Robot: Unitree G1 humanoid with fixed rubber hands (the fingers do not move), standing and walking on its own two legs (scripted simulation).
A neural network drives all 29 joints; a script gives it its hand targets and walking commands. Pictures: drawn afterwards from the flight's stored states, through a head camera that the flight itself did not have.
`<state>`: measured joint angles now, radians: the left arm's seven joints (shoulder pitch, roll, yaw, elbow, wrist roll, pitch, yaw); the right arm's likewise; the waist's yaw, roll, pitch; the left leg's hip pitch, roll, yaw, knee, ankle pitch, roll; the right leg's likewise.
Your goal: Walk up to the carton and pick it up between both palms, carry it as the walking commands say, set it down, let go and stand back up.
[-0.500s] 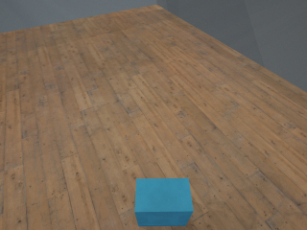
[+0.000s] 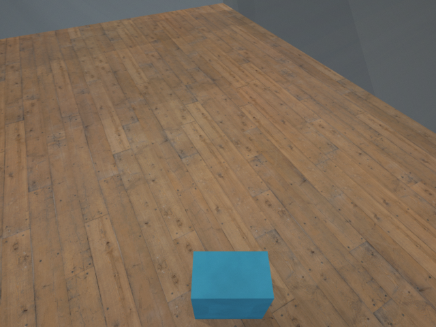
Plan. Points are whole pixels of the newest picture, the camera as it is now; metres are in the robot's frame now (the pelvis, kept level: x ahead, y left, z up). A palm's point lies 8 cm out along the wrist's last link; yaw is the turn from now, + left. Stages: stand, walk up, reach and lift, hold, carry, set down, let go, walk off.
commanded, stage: walk up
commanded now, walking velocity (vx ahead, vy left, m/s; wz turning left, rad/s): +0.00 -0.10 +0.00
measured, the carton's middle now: (229, 286) +0.40 -0.04 -0.63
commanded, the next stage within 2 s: stand in 0.30 s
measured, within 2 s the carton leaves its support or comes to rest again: neither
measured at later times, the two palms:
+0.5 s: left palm out of the picture -0.01 +0.18 -0.14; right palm out of the picture -0.01 -0.26 -0.15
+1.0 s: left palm out of the picture -0.01 +0.23 -0.14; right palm out of the picture -0.01 -0.23 -0.14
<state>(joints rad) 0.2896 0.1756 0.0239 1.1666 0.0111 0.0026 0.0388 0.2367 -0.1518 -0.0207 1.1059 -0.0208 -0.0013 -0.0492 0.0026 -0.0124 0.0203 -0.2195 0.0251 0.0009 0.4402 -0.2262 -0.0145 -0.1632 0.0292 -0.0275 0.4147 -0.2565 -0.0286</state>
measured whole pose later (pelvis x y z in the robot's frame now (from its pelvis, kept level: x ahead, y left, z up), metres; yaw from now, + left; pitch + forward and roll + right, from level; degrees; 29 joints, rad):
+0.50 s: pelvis +0.00 -0.03 +0.00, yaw -1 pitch +0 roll +0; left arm 0.26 0.13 0.00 1.17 0.01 -0.01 0.04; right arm 0.27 -0.16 -0.01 1.15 -0.02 0.00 -0.06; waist 0.01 0.02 0.01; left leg -0.15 0.04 -0.05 0.40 -0.25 -0.04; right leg -0.14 0.06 -0.05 0.39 -0.24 -0.07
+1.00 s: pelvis +0.00 -0.01 +0.00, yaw -1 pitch -1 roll +0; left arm 0.25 0.17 0.02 1.17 0.02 -0.01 0.04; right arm 0.26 -0.16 0.00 1.15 -0.02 -0.02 -0.04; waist 0.01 0.00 0.04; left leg -0.11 -0.01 -0.03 0.37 -0.23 -0.01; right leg -0.12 0.02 -0.02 0.37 -0.23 -0.03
